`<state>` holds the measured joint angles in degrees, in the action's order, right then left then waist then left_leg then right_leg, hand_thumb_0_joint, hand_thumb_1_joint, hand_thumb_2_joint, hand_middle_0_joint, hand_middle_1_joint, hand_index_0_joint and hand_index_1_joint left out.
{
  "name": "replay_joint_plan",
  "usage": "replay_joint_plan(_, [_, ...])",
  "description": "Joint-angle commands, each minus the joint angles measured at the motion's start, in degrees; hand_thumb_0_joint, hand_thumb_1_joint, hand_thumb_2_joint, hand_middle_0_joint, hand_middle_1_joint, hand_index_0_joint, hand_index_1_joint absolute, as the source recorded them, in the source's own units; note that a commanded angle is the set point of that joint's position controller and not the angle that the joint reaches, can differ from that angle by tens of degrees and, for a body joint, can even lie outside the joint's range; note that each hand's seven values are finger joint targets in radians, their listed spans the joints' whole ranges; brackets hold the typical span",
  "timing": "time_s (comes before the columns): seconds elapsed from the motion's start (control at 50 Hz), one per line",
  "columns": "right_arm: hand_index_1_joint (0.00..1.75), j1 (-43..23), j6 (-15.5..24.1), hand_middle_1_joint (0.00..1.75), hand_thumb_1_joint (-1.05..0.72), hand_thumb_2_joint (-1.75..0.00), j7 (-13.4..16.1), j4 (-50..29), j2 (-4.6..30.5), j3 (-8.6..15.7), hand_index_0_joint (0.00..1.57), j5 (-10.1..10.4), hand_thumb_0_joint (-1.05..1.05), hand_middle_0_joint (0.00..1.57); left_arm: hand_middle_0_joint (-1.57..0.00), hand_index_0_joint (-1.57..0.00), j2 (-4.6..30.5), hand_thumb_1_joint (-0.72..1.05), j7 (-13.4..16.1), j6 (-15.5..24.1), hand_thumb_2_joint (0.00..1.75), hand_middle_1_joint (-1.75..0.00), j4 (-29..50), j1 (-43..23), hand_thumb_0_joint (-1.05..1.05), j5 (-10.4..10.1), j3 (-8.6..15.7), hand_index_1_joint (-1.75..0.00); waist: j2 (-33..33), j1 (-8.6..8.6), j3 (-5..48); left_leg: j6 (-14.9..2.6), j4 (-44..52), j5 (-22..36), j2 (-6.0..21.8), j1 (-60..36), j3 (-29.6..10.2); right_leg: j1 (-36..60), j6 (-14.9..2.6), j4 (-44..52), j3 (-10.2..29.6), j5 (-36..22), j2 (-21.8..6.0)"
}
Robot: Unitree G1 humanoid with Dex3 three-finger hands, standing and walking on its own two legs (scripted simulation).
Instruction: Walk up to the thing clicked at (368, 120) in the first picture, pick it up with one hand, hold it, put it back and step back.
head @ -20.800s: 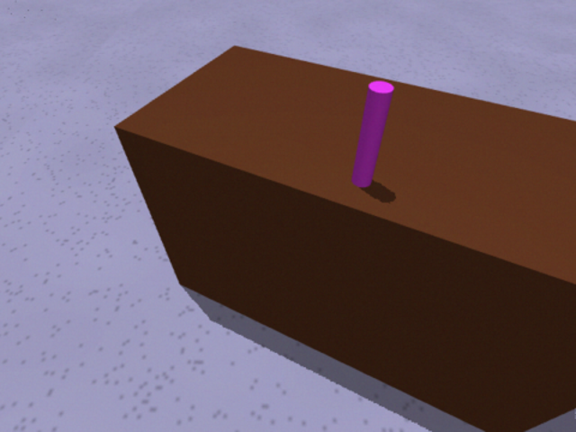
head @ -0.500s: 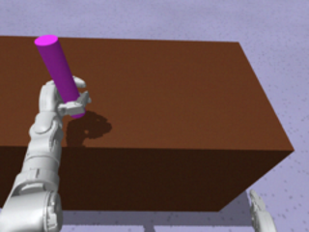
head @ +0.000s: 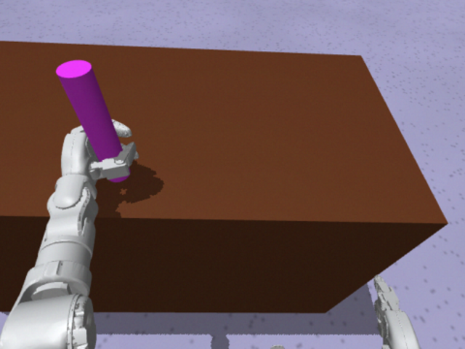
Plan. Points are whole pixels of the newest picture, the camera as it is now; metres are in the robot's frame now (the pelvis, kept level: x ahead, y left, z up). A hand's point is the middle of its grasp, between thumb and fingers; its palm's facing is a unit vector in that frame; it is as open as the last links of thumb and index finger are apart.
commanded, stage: lower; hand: left
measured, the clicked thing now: (100, 130) +0.44 +0.21 +0.14
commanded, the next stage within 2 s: loosen in 0.18 s
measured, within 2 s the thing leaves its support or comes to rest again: rests again in 0.10 s
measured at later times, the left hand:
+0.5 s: hand (120, 160) +0.43 +0.19 +0.08, palm faces +0.11 -0.99 +0.02, open 5.7 cm
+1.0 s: hand (117, 157) +0.44 +0.20 +0.08, palm faces +0.13 -0.99 +0.01, open 15.5 cm
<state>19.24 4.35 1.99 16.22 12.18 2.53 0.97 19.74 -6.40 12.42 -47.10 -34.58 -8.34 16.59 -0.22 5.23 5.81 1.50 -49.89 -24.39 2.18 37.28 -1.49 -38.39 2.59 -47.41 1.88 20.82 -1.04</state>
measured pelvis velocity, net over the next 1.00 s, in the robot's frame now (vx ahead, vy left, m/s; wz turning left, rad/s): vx -0.01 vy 0.00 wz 0.00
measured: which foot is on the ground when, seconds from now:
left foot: down 0.00-1.00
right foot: down 0.00-1.00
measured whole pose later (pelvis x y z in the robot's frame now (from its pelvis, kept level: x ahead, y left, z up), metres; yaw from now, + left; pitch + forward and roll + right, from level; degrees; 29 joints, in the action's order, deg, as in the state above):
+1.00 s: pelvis -0.01 +0.00 -0.01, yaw +0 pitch +13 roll -1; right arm 21.9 1.9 1.1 9.5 13.1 3.3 0.4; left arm 20.0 -5.6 15.0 -47.8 -34.9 -7.7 18.8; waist -0.7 6.1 6.1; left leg 1.5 -53.3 -25.5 2.2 40.9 -1.5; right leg -42.0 2.6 -50.8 2.0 21.8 -1.0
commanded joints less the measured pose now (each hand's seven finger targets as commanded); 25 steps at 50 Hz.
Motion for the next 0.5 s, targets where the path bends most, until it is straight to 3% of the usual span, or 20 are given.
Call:
replay_joint_plan(0.0, [0.05, -0.22, 2.76, 0.05, 0.53, -0.06, 0.16, -11.16, 7.7, 3.6, 0.05, -0.11, 0.0, 0.05, -1.35, -1.35, 12.32, 0.57, 0.25, 4.83, 1.3, -1.41, 14.42, -24.87, 0.0, -0.57, 2.37, -1.42, 3.88, 0.39, 20.69, -1.64, 5.55, 16.84, -1.43, -10.55, 1.89, 9.81, -2.89, 3.97, -2.93, -15.26, 1.53])
replay_joint_plan(0.02, [0.05, 0.98, 2.5, 0.05, 0.53, -0.06, 0.05, -10.36, 7.31, 3.73, 0.05, -0.21, 0.0, 0.05, -1.35, -1.35, 11.42, 0.58, 0.27, 4.92, 1.29, -1.41, 16.02, -25.87, 0.0, -0.51, 1.37, -1.41, 4.8, 0.35, 22.57, -1.64, 5.37, 17.61, -1.48, -11.5, 1.88, 10.08, -2.89, 3.79, -2.93, -15.94, 1.52])
replay_joint_plan(0.06, [0.05, 1.03, 2.48, 0.05, 0.53, -0.06, 0.17, -11.58, 8.54, 4.58, 0.05, -0.28, 0.0, 0.05, -1.35, -1.35, 12.76, 0.6, 0.37, 4.97, 1.29, -1.4, 14.49, -23.81, 0.0, -0.56, 2.98, -1.41, 3.57, 0.71, 22.58, -1.8, 4.39, 19.64, -1.38, -10.83, 1.97, 10.35, -2.75, 3.34, -2.72, -17.87, 1.37])
replay_joint_plan(0.08, [0.05, 0.88, 2.34, 0.05, 0.52, -0.06, -0.14, -11.99, 7.14, 3.39, 0.05, -0.36, 0.0, 0.05, -1.34, -1.34, 11.59, 0.59, 0.23, 5.53, 1.29, -1.4, 18.03, -26.27, 0.0, -0.56, 1.68, -1.4, 5.32, 0.09, 24.17, -1.64, 4.27, 21.07, -1.51, -11.56, 1.93, 10.97, -2.87, 2.93, -2.74, -18.85, 1.34])
replay_joint_plan(0.1, [0.05, 0.81, 2.23, 0.05, 0.52, -0.06, -0.14, -11.93, 7.46, 3.52, 0.05, -0.42, 0.0, 0.05, -1.34, -1.34, 11.55, 0.59, 0.19, 5.28, 1.3, -1.4, 14.43, -23.79, 0.0, -0.24, 1.89, -1.4, 4.08, 0.58, 23.03, -1.72, 3.78, 22.11, -1.33, -11.48, 1.87, 10.34, -2.81, 2.67, -2.85, -19.5, 1.38])
replay_joint_plan(0.12, [0.05, -0.09, 2.17, 0.05, 0.53, -0.06, -0.18, -13.11, 7.33, 3.62, 0.05, -0.33, 0.0, 0.05, -1.33, -1.34, 10.29, 0.58, 0.1, 5.45, 1.29, -1.4, 16.27, -24.44, 0.0, -0.34, 0.68, -1.4, 4.04, 0.15, 23.64, -1.85, 3.89, 20.87, -1.49, -11.29, 1.93, 10.87, -2.75, 2.89, -2.69, -18.89, 1.4])
replay_joint_plan(0.14, [0.05, -0.24, 2.26, 0.05, 0.52, -0.06, -0.05, -14.5, 8.17, 4.22, 0.05, -0.31, 0.0, 0.05, -1.33, -1.33, 12.32, 0.56, 0.34, 5.76, 1.28, -1.38, 17.39, -25.49, 0.0, -0.4, 2.32, -1.39, 4.12, 0.37, 24.68, -1.71, 3.82, 21.25, -1.43, -11.48, 1.88, 11.44, -2.78, 2.54, -2.71, -19.25, 1.37])
replay_joint_plan(0.16, [0.05, 0.97, 2.03, 0.05, 0.52, -0.06, -0.13, -12.71, 8.6, 4.61, 0.05, -0.4, 0.0, 0.05, -1.34, -1.34, 12.28, 0.56, 0.53, 5.42, 1.29, -1.39, 12.96, -22.27, 0.0, -0.27, 3.07, -1.4, 3.72, 0.43, 22.46, -1.5, 3.84, 21.41, -1.17, -10.76, 1.61, 9.8, -2.96, 2.2, -2.97, -18.51, 1.48])
replay_joint_plan(0.18, [0.05, -0.15, 2.12, 0.05, 0.52, -0.06, -0.41, -14.06, 7.54, 3.59, 0.05, -0.48, 0.0, 0.05, -1.33, -1.34, 10.81, 0.54, 0.46, 5.68, 1.27, -1.39, 13.34, -22.53, 0.0, -0.18, 2.13, -1.39, 3.97, 0.41, 21.0, -1.3, 4.2, 20.22, -1.06, -10.33, 1.4, 8.64, -3.05, 2.3, -3.17, -16.93, 1.62])
replay_joint_plan(0.2, [0.05, 0.34, 2.01, 0.05, 0.53, -0.06, -0.66, -14.72, 6.5, 2.62, 0.05, -0.55, 0.0, 0.05, -1.31, -1.32, 9.24, 0.54, 0.44, 6.48, 1.26, -1.37, 18.67, -26.21, 0.0, -0.41, 0.31, -1.37, 6.47, 0.22, 24.23, -1.15, 3.99, 20.28, -1.15, -11.93, 1.47, 9.23, -3.2, 2.08, -3.08, -16.9, 1.49])
replay_joint_plan(0.22, [0.05, 0.62, 1.8, 0.05, 0.52, -0.06, -0.48, -14.21, 7.82, 4.29, 0.05, -0.43, 0.0, 0.05, -1.32, -1.32, 10.08, 0.57, 0.7, 6.31, 1.28, -1.37, 16.13, -24.73, 0.0, -0.23, 0.97, -1.38, 5.24, 0.17, 23.96, -1.21, 4.11, 19.77, -1.1, -12.01, 1.37, 8.71, -3.22, 2.04, -3.19, -16.2, 1.61])
replay_joint_plan(0.24, [0.05, 2.21, 1.52, 0.05, 0.52, -0.06, -0.17, -12.71, 10.0, 6.8, 0.05, -0.52, 0.0, 0.05, -1.33, -1.34, 11.02, 0.57, 1.0, 5.55, 1.28, -1.4, 9.6, -19.78, 0.0, -0.01, 2.82, -1.4, 2.79, 1.18, 19.36, -1.3, 4.09, 18.63, -0.93, -9.64, 1.23, 7.09, -3.09, 2.18, -3.34, -15.43, 1.79])
replay_joint_plan(0.26, [0.05, 2.28, 1.62, 0.05, 0.53, -0.06, -0.55, -13.7, 9.18, 5.29, 0.05, -0.59, 0.0, 0.05, -1.32, -1.32, 10.0, 0.57, 0.94, 5.48, 1.27, -1.37, 9.98, -18.79, 0.0, 0.04, 2.13, -1.38, 2.44, 0.87, 18.14, -1.38, 4.28, 17.09, -1.04, -7.91, 1.29, 7.27, -3.16, 2.2, -3.26, -14.54, 1.72])
replay_joint_plan(0.28, [0.05, 1.71, 1.5, 0.05, 0.53, -0.05, -1.06, -13.83, 6.44, 2.93, 0.05, -0.62, 0.0, 0.05, -1.36, -1.37, 8.64, 0.55, 0.69, 6.48, 1.19, -1.33, 17.12, -24.09, 0.0, 0.08, 0.05, -1.32, 5.28, -0.17, 21.55, -1.33, 4.23, 17.05, -1.32, -9.32, 1.6, 7.91, -3.2, 2.1, -3.04, -14.85, 1.66])
replay_joint_plan(0.3, [0.05, 1.36, 1.41, 0.05, 0.52, -0.04, -0.81, -15.87, 7.69, 4.07, 0.05, -0.71, 0.0, 0.05, -1.29, -1.31, 10.68, 0.47, 1.02, 6.37, 1.11, -1.25, 13.87, -23.16, 0.0, 0.31, 1.84, -1.24, 3.48, 0.85, 22.67, -1.6, 3.46, 17.26, -1.33, -9.67, 1.76, 8.19, -2.88, 2.15, -2.96, -15.28, 1.59])
replay_joint_plan(0.32, [0.05, 2.3, 1.17, 0.05, 0.52, -0.04, -0.64, -14.99, 8.3, 4.73, 0.05, -0.69, 0.0, 0.05, -1.23, -1.25, 10.92, 0.39, 1.25, 5.83, 1.03, -1.17, 11.17, -20.17, 0.0, 0.42, 2.56, -1.16, 1.87, 0.54, 20.21, -1.85, 3.72, 14.94, -1.64, -7.36, 2.07, 8.73, -2.72, 2.65, -2.68, -14.05, 1.45])
replay_joint_plan(0.36, [0.05, 2.61, 1.32, 0.05, 0.52, -0.04, -0.88, -15.16, 7.35, 3.93, 0.05, -0.71, 0.0, 0.05, -1.13, -1.16, 9.1, 0.26, 0.94, 6.47, 0.87, -1.04, 16.22, -24.96, 0.0, -0.72, 1.51, -1.02, 4.85, 0.74, 22.42, -1.4, 3.81, 16.59, -1.42, -9.54, 1.8, 7.88, -3.08, 1.99, -2.84, -14.87, 1.5])
replay_joint_plan(0.4, [0.05, 2.85, 1.32, 0.05, 0.52, -0.04, -0.72, -15.46, 7.78, 4.16, 0.05, -0.75, 0.0, 0.05, -1.05, -1.07, 8.47, 0.14, 0.66, 6.06, 0.71, -0.93, 12.25, -22.25, 0.0, -1.17, 1.95, -0.9, 2.54, 1.11, 21.6, -1.55, 3.35, 17.93, -1.19, -9.11, 1.59, 7.73, -2.91, 1.91, -3.08, -15.73, 1.58])
replay_joint_plan(0.44, [0.05, 2.76, 1.25, 0.05, 0.52, -0.04, -0.62, -15.59, 8.26, 4.53, 0.05, -0.85, 0.0, 0.05, -0.99, -1.02, 11.5, 0.06, 0.84, 6.81, 0.56, -0.85, 15.34, -25.27, 0.0, -0.77, 2.83, -0.83, 4.35, 0.79, 23.14, -1.51, 3.13, 18.44, -1.46, -9.05, 1.72, 8.82, -2.98, 1.63, -2.8, -16.59, 1.33])
replay_joint_plan(0.48, [0.05, 1.55, 1.31, 0.05, 0.52, -0.05, -0.75, -15.1, 7.5, 4.37, 0.05, -0.69, 0.0, 0.05, -0.84, -0.86, 8.62, -0.03, 0.65, 6.9, 0.54, -0.73, 15.29, -26.64, 0.0, -0.66, 0.66, -0.72, 5.69, 0.58, 21.64, -1.33, 3.62, 16.07, -1.47, -8.93, 1.68, 7.53, -3.23, 1.57, -2.83, -14.22, 1.39])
